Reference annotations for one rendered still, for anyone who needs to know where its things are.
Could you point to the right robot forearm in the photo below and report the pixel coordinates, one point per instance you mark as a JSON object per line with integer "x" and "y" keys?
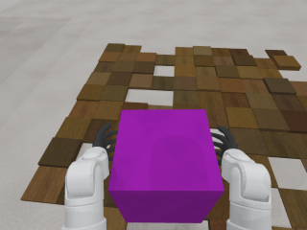
{"x": 250, "y": 192}

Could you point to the left robot forearm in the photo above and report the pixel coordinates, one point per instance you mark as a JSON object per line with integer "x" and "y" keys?
{"x": 84, "y": 191}

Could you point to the robot right hand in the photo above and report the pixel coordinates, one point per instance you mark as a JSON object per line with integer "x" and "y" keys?
{"x": 227, "y": 139}

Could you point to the carton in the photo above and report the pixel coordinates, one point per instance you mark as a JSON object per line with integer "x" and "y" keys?
{"x": 165, "y": 168}

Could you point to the robot left hand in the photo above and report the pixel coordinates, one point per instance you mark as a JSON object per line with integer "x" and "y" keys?
{"x": 100, "y": 139}

